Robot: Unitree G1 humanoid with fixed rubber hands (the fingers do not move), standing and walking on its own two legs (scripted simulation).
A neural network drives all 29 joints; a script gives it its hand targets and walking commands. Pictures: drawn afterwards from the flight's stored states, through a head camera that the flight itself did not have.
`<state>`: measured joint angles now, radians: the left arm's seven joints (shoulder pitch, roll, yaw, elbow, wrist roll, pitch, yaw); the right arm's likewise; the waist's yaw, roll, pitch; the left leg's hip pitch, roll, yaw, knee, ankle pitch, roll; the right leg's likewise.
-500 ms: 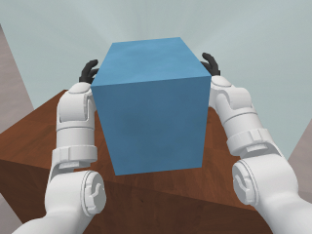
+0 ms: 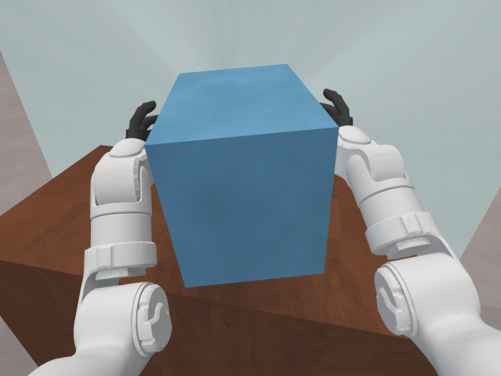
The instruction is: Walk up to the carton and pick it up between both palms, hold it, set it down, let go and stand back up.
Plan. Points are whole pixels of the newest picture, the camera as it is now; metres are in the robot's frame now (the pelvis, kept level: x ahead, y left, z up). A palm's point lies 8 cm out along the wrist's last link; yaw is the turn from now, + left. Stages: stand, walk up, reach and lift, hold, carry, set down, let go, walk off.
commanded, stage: hold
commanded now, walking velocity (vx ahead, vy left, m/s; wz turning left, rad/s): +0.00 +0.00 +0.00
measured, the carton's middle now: (242, 161) +0.40 +0.00 +0.23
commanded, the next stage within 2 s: none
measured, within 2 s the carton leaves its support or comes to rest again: neither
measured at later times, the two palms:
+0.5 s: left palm (137, 144) +0.36 +0.15 +0.28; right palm (340, 134) +0.36 -0.15 +0.29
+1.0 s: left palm (138, 142) +0.37 +0.15 +0.28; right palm (340, 132) +0.36 -0.15 +0.29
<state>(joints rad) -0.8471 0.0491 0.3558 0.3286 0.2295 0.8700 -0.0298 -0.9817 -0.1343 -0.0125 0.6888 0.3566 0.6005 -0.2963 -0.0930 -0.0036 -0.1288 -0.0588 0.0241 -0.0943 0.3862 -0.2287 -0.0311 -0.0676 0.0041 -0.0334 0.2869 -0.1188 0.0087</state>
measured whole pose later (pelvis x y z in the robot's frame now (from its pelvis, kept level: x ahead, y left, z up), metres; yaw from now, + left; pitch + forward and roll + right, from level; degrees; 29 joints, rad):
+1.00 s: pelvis +0.00 +0.00 +0.00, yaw +0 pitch -5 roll -1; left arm -0.89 0.07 0.35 0.38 0.22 0.85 -0.03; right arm -1.01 -0.15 0.00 0.72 0.37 0.61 -0.30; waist -0.10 -0.01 -0.14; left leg -0.07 0.03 -0.10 0.39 -0.22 -0.03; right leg -0.07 0.01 -0.02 0.28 -0.11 0.01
